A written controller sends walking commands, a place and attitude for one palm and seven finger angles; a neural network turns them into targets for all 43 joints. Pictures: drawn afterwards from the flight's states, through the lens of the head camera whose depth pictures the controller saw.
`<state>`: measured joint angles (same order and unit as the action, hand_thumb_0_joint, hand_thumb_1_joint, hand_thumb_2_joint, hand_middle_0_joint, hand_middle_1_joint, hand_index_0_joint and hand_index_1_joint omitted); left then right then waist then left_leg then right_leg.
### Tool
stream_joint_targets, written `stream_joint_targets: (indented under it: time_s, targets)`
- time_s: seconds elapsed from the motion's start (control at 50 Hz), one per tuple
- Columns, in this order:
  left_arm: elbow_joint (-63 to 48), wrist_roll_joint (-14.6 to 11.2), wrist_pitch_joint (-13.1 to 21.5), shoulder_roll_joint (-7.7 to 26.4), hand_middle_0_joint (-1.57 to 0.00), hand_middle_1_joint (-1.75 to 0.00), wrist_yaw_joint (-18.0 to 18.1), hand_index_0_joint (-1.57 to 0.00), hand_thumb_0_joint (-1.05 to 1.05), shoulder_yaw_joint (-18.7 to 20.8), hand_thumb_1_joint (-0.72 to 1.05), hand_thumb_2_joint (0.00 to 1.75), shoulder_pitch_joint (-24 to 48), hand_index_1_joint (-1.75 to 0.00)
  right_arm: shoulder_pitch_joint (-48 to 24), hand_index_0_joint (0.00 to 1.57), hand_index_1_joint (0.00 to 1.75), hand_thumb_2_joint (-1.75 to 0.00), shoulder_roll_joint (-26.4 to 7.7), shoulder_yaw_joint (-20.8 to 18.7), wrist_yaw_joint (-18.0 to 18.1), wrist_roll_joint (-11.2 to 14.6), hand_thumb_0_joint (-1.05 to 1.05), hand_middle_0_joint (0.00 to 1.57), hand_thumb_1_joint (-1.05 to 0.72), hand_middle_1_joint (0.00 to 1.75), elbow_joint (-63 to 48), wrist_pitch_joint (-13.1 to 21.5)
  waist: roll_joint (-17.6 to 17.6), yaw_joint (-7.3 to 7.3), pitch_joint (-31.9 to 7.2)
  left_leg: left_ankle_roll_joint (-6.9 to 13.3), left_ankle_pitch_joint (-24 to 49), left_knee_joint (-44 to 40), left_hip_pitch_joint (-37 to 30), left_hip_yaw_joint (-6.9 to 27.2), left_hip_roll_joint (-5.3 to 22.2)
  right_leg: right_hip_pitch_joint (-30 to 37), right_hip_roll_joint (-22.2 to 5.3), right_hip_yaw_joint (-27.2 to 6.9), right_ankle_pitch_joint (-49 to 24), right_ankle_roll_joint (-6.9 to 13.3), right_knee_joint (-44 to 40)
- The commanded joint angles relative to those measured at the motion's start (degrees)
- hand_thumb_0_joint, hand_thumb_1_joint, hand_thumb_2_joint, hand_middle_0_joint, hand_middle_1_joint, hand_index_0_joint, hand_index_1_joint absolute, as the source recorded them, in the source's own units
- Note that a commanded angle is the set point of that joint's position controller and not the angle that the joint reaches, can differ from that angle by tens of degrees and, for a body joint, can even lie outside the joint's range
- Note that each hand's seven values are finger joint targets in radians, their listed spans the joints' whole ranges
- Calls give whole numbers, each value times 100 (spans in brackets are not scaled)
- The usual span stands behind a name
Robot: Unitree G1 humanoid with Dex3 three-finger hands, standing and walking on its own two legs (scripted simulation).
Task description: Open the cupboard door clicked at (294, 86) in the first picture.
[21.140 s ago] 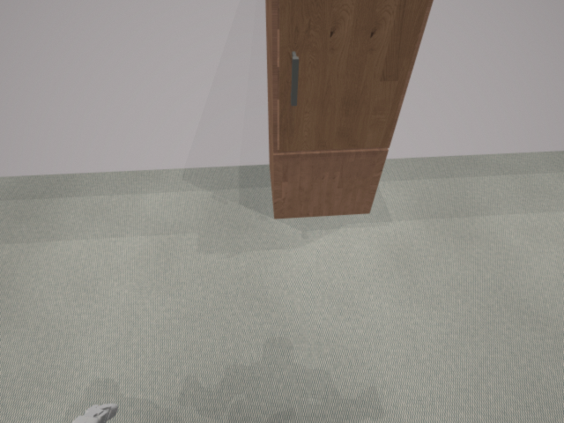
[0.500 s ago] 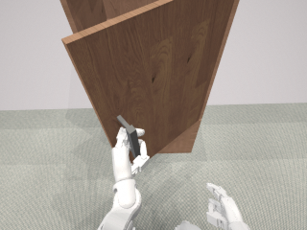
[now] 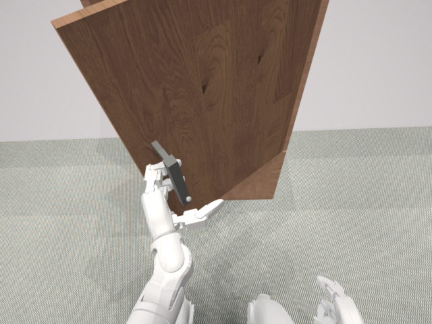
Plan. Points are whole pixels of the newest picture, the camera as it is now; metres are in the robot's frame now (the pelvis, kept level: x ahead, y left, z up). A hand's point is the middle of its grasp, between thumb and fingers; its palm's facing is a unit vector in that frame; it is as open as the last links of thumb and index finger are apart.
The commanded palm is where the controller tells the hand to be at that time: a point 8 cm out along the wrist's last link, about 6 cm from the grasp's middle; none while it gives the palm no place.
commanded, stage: open thumb and fingers to let go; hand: left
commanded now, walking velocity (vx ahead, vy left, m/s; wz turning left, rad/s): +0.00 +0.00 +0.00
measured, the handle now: (172, 176) +0.38 +0.09 +0.04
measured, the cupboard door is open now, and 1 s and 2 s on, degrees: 38 39 39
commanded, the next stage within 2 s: slide the hand sideways off the handle in 0.36 s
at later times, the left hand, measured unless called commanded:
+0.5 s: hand (190, 202) +0.33 +0.06 +0.03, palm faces +0.23 -0.97 -0.06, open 15.5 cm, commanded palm +0.28 +0.09 +0.03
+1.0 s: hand (178, 232) +0.27 +0.07 +0.04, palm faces -0.07 -1.00 +0.00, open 16.3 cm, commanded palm +0.24 +0.13 +0.03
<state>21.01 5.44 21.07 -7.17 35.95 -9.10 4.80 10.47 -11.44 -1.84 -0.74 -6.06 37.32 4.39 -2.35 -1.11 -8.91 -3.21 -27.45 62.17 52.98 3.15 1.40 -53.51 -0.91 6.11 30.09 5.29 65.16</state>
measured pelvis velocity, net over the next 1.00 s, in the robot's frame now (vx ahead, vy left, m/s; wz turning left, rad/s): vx -0.01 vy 0.06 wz -0.05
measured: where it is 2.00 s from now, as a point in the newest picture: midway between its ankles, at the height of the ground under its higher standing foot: outside the picture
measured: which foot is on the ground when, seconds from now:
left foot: down 0.00-1.00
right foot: down 0.00-1.00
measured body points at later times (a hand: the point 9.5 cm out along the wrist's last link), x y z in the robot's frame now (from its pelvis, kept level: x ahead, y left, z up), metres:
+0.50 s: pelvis -0.01 +0.04 +0.00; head +0.06 +0.02 +0.44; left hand +0.31 +0.11 +0.04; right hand +0.16 -0.18 -0.11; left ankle +0.03 +0.17 -0.65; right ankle +0.02 -0.06 -0.65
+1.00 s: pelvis -0.01 +0.06 -0.01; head +0.06 +0.04 +0.44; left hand +0.27 +0.13 +0.04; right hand +0.15 -0.17 -0.11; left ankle +0.03 +0.17 -0.65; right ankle +0.02 -0.06 -0.65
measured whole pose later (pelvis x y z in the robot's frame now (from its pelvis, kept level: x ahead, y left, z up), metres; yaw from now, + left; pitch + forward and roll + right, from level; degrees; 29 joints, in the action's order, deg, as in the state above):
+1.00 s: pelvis -0.01 +0.06 -0.01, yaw -3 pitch +16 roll +0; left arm 10.5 4.7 23.4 -2.4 15.1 -16.3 -5.7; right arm 13.4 -11.3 0.1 -2.0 -2.5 28.1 1.6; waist -1.6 -0.4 -8.0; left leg 0.0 -29.9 67.6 53.5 -0.5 0.7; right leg -53.7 -1.7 2.2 29.7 0.8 67.6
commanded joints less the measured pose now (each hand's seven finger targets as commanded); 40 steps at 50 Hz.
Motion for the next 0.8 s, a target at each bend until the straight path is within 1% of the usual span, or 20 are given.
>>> stream_joint_targets:
  time_s: [0.0, 0.1, 0.14, 0.18, 0.26, 0.32, 0.34, 0.36, 0.4, 0.44, 0.46, 0.48, 0.5, 0.54, 0.58, 0.62, 0.66, 0.72, 0.74, 0.78]
  targets:
    - [-1158, 60, 356, -375, -28, -110, 65, -28, 0, 31, -50, 30, 1095, -110, -266, 20, 30, -90, -340, -96, 45, 46, 0, 20, -90, 30, -861, 287, 1139, -96, -1973, 264, 703, -196, -155, -221, -316, 2204, -425, -1307, -2042, -654, -1637]
    - [-1001, 72, 307, -459, -24, -85, 166, -24, 0, 7, -50, 30, 1307, -85, -284, 20, 30, -90, -338, -73, 50, 46, 0, 20, -90, 30, -851, 282, 992, -118, -1711, 291, 653, -291, -376, -261, -307, 1807, -291, -1029, -1472, -559, -1644]
    - [-1028, 130, 313, -448, -22, -75, 221, -22, 0, 26, -50, 30, 1352, -75, -308, 20, 30, -90, -350, -83, 51, 46, 0, 20, -90, 30, -880, 292, 878, -62, -1823, 300, 760, -329, -478, -250, -305, 1770, -213, -882, -1452, -487, -1532]
    - [-982, 177, 287, -716, -21, -65, 260, -21, 0, -192, -50, 30, 1296, -65, -276, 20, 30, -90, -320, -77, 10, 29, 0, 20, -90, 30, -882, 314, 777, -77, -1848, 305, 932, -375, -696, -293, -287, 1625, -120, -639, -1644, -443, -1389]
    - [-993, 233, 202, -876, -18, -45, 336, -18, 0, -314, -50, 30, 1328, -45, -301, 20, 30, -90, -310, -55, -48, 28, 0, 20, -90, 30, -920, 333, 576, -34, -1879, 292, 1137, -422, -875, -299, -264, 1493, -26, -404, -1753, -373, -1224]
    - [-940, 213, 127, -941, -15, -30, 402, -15, 0, -328, -50, 30, 1408, -30, -338, 20, 30, -90, -301, -44, -65, 27, 0, 20, -90, 30, -893, 345, 718, -58, -1814, 288, 1104, -417, -917, -286, -253, 1416, 7, -355, -1645, -370, -1240]
    - [-996, 213, 99, -895, -15, -30, 424, -15, 0, -268, -50, 30, 1363, -30, -384, 20, 30, -90, -324, -48, -72, 35, 0, 20, -90, 30, -939, 349, 549, 35, -1899, 277, 1160, -448, -921, -271, -258, 1434, 28, -322, -1637, -332, -1171]
    - [-1009, 210, 67, -939, -15, -30, 438, -15, 0, -309, -50, 30, 1397, -30, -404, 20, 30, -90, -300, -30, -89, 41, 0, 20, -90, 30, -921, 336, 439, 35, -1872, 267, 1153, -460, -964, -276, -248, 1368, 34, -293, -1596, -320, -1135]
    - [-970, 194, 3, -1110, -15, -30, 473, -15, 0, -405, -50, 30, 1489, -30, -425, 20, 30, -90, -280, -13, -127, 39, 0, 20, -90, 30, -897, 342, 443, 15, -1838, 263, 1163, -468, -1015, -267, -244, 1295, 63, -229, -1553, -312, -1106]
    - [-863, 206, -58, -998, -15, -30, 487, -15, 0, -288, -50, 30, 1473, -30, -496, 20, 30, -90, -310, -8, -126, 51, 0, 20, -90, 30, -923, 334, 522, 63, -1788, 261, 1101, -493, -945, -231, -243, 1286, 74, -221, -1413, -296, -1115]
    - [-1322, 883, 266, -458, -15, -30, -811, -15, 0, -1822, -50, 30, 1508, -30, 49, 20, 30, -90, -583, -51, -114, 100, 0, 20, -90, 30, -864, 225, 772, -664, -1494, 414, 1111, -324, -1073, -245, -225, 1064, -8, -409, -1893, -335, -1062]
    - [-1604, 583, 624, -99, -15, -30, -1460, -15, 0, -1375, -50, 30, 1685, -30, 63, 20, 30, -90, -521, -104, -99, 152, 0, 20, -90, 30, -1032, 240, 620, -431, -1869, 443, 1148, -242, -968, -253, -272, 1277, -62, -472, -2088, -318, -970]
    - [-1694, 484, 862, 158, -15, -30, -1875, -15, 0, -1266, -50, 30, 1662, -30, 59, 20, 30, -90, -545, -97, -69, 167, 0, 20, -90, 30, -1075, 222, 526, -324, -2107, 449, 1237, -237, -1026, -244, -278, 1487, -64, -531, -2280, -291, -863]
    - [-1865, 169, 1042, 60, -15, -30, -2447, -15, 0, -1301, -50, 30, 1550, -30, 33, 20, 30, -90, -530, -76, -54, 246, 0, 20, -90, 30, -1253, 239, 288, -320, -2120, 456, 1105, -203, -1072, -240, -266, 1333, -59, -516, -2064, -287, -802]
    - [-1706, -218, 1034, -167, -15, -30, -2648, -15, 0, -1232, -50, 30, 1481, -30, -5, 20, 30, -90, -503, -39, -42, 323, 0, 20, -90, 30, -1337, 272, 345, -304, -1825, 439, 811, -259, -1048, -212, -253, 1105, -18, -449, -1564, -308, -886]
    - [-1575, -559, 868, -302, -15, -30, -2619, -15, 0, -1100, -50, 30, 1115, -30, -49, 20, 30, -90, -526, -12, -43, 404, 0, 20, -90, 30, -1466, 262, 563, -218, -1533, 415, 566, -393, -955, -193, -255, 1043, 22, -391, -1106, -319, -1027]
    - [-1659, -646, 727, -284, -15, -30, -2445, -15, 0, -940, -50, 30, 952, -30, -61, 20, 30, -90, -566, -25, -54, 434, 0, 20, -90, 30, -1557, 238, 605, -147, -1574, 399, 612, -491, -1019, -160, -252, 1038, 35, -315, -1025, -320, -985]
    - [-1763, -425, 590, -92, -15, -30, -2159, -15, 0, -789, -50, 30, 499, -30, 25, 20, 30, -90, -600, -59, -99, 411, 0, 20, -90, 30, -1656, 150, 851, -49, -1668, 399, 730, -471, -920, -194, -246, 1131, 30, -335, -1156, -335, -917]
    - [-1812, -267, 597, 55, -15, -30, -2072, -15, 0, -733, -50, 30, 423, -30, 31, 20, 30, -90, -617, -61, -109, 394, 0, 20, -90, 30, -1675, 127, 820, 2, -1755, 400, 856, -448, -879, -158, -250, 1147, 27, -328, -1262, -307, -804]
    - [-1942, 2, 620, -9, -15, -30, -1954, -15, 0, -874, -50, 30, 208, -30, 62, 20, 30, -90, -577, -63, -153, 373, 0, 20, -90, 30, -1711, 75, 676, -1, -1664, 385, 866, -425, -879, -189, -235, 1040, 17, -329, -1292, -294, -734]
